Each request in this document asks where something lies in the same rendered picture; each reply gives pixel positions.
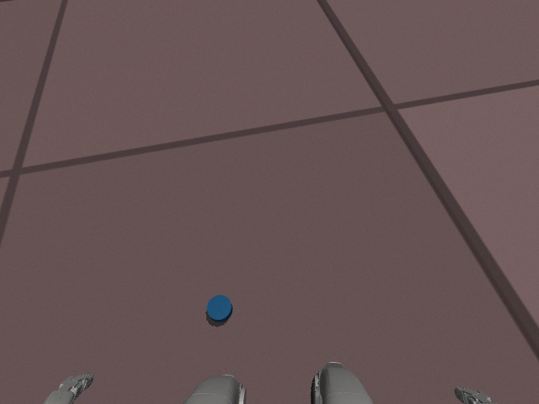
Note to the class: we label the left robot hand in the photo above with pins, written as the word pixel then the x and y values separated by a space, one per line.
pixel 70 389

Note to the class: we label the right robot hand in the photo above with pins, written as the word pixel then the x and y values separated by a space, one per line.
pixel 469 396

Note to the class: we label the tin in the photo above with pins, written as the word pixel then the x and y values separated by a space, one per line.
pixel 219 308

